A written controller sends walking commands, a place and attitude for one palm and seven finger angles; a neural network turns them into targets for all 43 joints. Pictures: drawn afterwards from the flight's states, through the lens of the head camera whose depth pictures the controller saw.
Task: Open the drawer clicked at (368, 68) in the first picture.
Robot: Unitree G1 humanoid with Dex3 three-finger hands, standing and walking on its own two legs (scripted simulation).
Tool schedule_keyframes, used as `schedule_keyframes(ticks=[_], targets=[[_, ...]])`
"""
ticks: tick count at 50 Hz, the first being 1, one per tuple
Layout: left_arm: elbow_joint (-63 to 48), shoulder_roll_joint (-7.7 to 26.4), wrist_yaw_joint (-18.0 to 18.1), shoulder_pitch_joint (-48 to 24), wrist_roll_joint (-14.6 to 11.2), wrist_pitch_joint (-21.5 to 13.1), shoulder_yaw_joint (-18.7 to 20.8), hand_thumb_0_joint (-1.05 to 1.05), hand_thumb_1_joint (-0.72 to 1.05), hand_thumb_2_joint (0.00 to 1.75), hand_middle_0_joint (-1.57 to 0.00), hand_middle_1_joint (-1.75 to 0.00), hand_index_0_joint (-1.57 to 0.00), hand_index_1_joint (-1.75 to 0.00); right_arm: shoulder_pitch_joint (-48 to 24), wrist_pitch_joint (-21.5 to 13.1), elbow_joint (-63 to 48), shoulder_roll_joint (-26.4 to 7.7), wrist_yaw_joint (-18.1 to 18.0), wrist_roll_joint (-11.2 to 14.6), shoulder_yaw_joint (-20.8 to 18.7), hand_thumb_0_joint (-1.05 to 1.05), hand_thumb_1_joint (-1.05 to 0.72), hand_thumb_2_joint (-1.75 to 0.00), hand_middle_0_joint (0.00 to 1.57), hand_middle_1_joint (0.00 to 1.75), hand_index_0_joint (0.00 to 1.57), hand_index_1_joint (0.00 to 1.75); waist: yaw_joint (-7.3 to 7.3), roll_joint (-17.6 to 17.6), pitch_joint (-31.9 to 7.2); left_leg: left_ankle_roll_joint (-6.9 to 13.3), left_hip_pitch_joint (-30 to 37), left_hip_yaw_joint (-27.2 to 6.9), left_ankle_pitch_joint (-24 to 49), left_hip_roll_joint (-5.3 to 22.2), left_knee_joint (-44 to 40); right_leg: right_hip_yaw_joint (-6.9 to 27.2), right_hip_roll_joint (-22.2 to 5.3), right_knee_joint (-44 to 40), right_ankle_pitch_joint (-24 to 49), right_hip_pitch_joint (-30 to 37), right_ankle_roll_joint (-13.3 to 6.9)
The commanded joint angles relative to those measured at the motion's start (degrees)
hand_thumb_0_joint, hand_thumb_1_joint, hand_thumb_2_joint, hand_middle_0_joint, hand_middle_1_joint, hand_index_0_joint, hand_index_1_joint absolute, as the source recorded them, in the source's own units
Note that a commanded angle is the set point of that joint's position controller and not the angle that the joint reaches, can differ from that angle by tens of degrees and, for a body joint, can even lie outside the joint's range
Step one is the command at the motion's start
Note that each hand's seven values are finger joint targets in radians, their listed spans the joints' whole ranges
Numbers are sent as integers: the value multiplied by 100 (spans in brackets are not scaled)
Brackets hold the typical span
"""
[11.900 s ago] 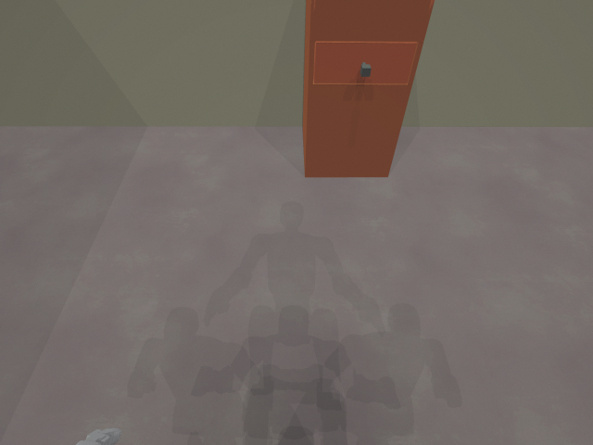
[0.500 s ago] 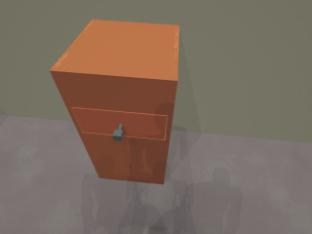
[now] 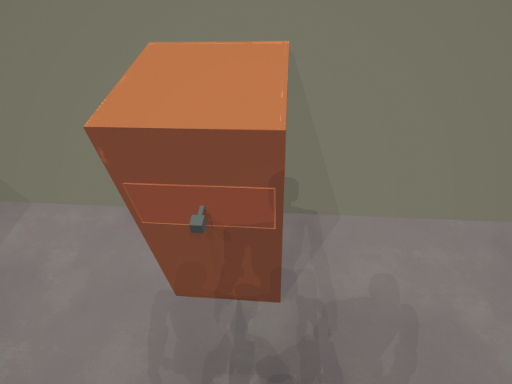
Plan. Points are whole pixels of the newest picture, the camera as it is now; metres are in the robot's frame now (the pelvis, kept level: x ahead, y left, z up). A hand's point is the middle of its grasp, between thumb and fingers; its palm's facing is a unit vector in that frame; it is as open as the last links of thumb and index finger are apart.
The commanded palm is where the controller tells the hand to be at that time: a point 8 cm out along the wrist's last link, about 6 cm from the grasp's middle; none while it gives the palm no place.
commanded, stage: look again from close up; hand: left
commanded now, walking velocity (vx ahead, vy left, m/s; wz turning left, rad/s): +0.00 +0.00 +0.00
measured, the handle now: (199, 218) +0.54 +0.19 -0.17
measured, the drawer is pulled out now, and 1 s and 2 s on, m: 0.00 0.00 0.00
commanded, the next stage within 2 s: raise the hand with hooked fingers in 0.54 s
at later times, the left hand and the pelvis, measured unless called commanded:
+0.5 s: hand out of the picture +0.01 +0.15 -0.17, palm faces +0.04 -0.98 -0.21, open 7.3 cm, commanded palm none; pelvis +0.01 -0.02 +0.00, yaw +1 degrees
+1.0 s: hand (160, 358) +0.17 +0.17 -0.04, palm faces -0.03 -0.27 -0.96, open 8.2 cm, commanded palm +0.14 +0.20 -0.02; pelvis -0.03 -0.01 -0.03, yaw -3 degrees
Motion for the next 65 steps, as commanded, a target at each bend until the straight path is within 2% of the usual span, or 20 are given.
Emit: schedule_keyframes(ticks=[1, 31, 32, 33, 34, 35, 36, 37, 38, 39, 40, 41, 43, 45, 49, 53, 55, 58, 61, 65], targets=[[-179, 623, 45, 216, 21, -80, 102, 0, 90, 90, -20, -30, -20, -30, 465, -52, -37, -463, -54, 10, -82, 0, -90, -90, 20, 30, 20, 30, 15, -347, 301, 240, -764, -371, 990, 415, -655, 382, -273, -471, 1124, 423, -293], [-13, 529, 41, 221, 18, -102, 145, 0, 90, 90, -20, -30, -20, -30, 561, -20, 352, -245, -95, 21, -90, 0, -90, -90, 20, 30, 20, 30, 11, -243, 283, 140, -595, -282, 1066, 450, -656, 397, -254, -766, 1224, 475, -337], [284, 890, 304, 1037, 30, -239, 230, 0, 90, 90, -20, -30, -20, -30, -370, -96, -77, -589, -48, 68, -262, 0, -90, -90, 20, 30, 20, 30, 439, -1274, 141, -43, -1205, 45, 1179, 461, 961, 840, -694, -582, 5003, 862, -73], [-8274, 2378, 236, -3682, 763, -1353, -258, 0, 88, 89, -20, -32, -20, -32, -499, -1077, -2056, -1450, -368, 343, -168, 0, -90, -90, 20, 30, 20, 30, -165, 726, -2671, 286, 143, -61, 1940, -143, -77, 1297, -266, -126, 3969, 1375, -372], [-6744, 2099, 768, -1043, 891, -762, 195, 0, 85, 88, -20, -33, -20, -33, -761, -1540, -1760, -989, -559, 282, -348, 0, -90, -90, 20, 30, 20, 30, 258, 1775, -2607, 318, 234, -107, 3259, -88, -310, 714, 11, 187, 2417, 1115, -472], [-6101, 1000, 1084, 294, 912, 158, -270, 0, 83, 87, -21, -34, -21, -34, -855, -1713, -1781, -747, -527, 468, -401, 0, -90, -90, 20, 30, 20, 30, 178, 1324, -1554, 85, -295, -316, 3229, 23, -390, 302, 199, 152, 1222, 359, -402], [-6078, 400, 1074, 305, 1195, 246, -720, 0, 81, 86, -21, -36, -21, -36, -825, -1786, -1751, -812, -505, 441, -359, 0, -90, -90, 20, 30, 20, 30, 33, 379, -841, 133, -596, -216, 2976, 52, -149, 141, 255, 7, 1335, -70, -290], [-6556, 734, 1168, -181, 1678, 168, -750, 0, 78, 85, -21, -37, -21, -37, -1055, -1829, -2040, -1007, -472, 320, -409, 0, -90, -90, 20, 30, 20, 30, -61, -219, -299, 186, -1012, -410, 2235, -72, 47, 290, 253, -55, 1178, -537, -286], [-6499, 1004, 1316, -32, 2314, 68, -550, 0, 76, 84, -21, -39, -21, -39, -888, -1748, -2124, -1153, -426, 115, -426, 0, -90, -90, 20, 30, 20, 30, -94, -808, -747, 227, -1229, -377, 1895, -157, 232, 207, 256, 12, 816, -686, -265], [-6363, 966, 1466, 353, 2966, 67, -626, 0, 74, 83, -21, -40, -21, -40, -902, -1639, -2382, -1127, -372, -29, -452, 0, -90, -90, 20, 30, 20, 30, -42, -1290, -754, 230, -1544, -390, 1548, -249, 395, 272, 293, 11, 287, -940, -262], [-6318, 1021, 1604, 919, 3528, 77, -515, 0, 71, 82, -21, -42, -21, -42, -994, -1536, -2725, -1142, -270, -76, -523, 0, -90, -90, 20, 30, 20, 30, 187, -1057, -907, 184, -1699, -346, 1408, -357, 470, 370, 295, 39, -99, -850, -300], [-6169, 982, 1759, 1563, 4103, 56, -491, 0, 69, 81, -22, -43, -22, -43, -1114, -1351, -2984, -1100, -153, -134, -556, 0, -90, -90, 20, 30, 20, 30, 358, -1150, -1032, 113, -1871, -283, 1302, -380, 544, 327, 353, 144, -298, -807, -354], [-5921, 675, 1974, 2357, 4968, -15, -734, 0, 64, 79, -22, -47, -22, -47, -1451, -860, -3385, -1136, 109, -251, -591, 0, -90, -90, 20, 30, 20, 30, 541, -1451, -430, 57, -2500, -232, 802, -395, 644, 460, 381, 195, -503, -1076, -434], [-6190, 920, 2114, 2448, 5536, -224, -463, 0, 60, 77, -22, -50, -22, -50, -1708, -389, -3700, -1124, 346, -242, -585, 0, -90, -90, 20, 30, 20, 30, 741, -1559, -581, 59, -2832, -167, 744, -413, 819, 636, 357, 412, -170, -963, -496], [-6968, 1540, 2601, 1262, 6406, -499, 48, 0, 50, 73, -23, -55, -23, -55, -1948, 125, -4132, -1013, 446, -244, -507, 0, -90, -90, 20, 30, 20, 30, 773, -734, -1251, 100, -2794, -91, 459, -538, 1241, 812, 346, 808, -327, -1225, -527], [-7508, 1708, 3138, -349, 6820, -444, 89, 0, 41, 69, -24, -62, -24, -62, -1813, 314, -4177, -909, 391, -341, -536, 0, -90, -90, 20, 30, 20, 30, 488, -280, -1773, 130, -2412, -281, 244, -539, 1797, 1053, 323, 997, -867, -2186, -518], [-7972, 1910, 3266, -1334, 6710, -449, 134, 0, 36, 67, -24, -64, -24, -64, -1787, 314, -4097, -877, 287, -394, -556, 0, -90, -90, 20, 30, 20, 30, 243, -124, -2102, 167, -2237, -428, 88, -483, 2022, 1023, 296, 1084, -1009, -2411, -453], [-7750, 1875, 3146, -1299, 6410, -322, 3, 0, 29, 64, -24, -69, -24, -69, -1781, 256, -4029, -890, 204, -412, -495, 0, -90, -90, 20, 30, 20, 30, 120, 135, -2040, 164, -2081, -386, 245, -459, 1989, 726, 305, 1072, -659, -2355, -428], [-7416, 1784, 2789, -1217, 6165, 21, -122, 0, 22, 61, -25, -74, -25, -74, -1868, 281, -3942, -893, 112, -393, -404, 0, -90, -90, 20, 30, 20, 30, 107, -160, -1962, 184, -2272, -359, 414, -394, 1675, 380, 325, 989, -118, -1675, -360], [-7126, 1792, 2144, -694, 5949, 338, -115, 0, 13, 57, -25, -80, -25, -80, -1927, 315, -3899, -913, 9, -290, -284, 0, -90, -90, 20, 30, 20, 30, 331, -479, -1797, 178, -2381, -367, 479, -291, 1087, 209, 323, 746, 110, -841, -345]])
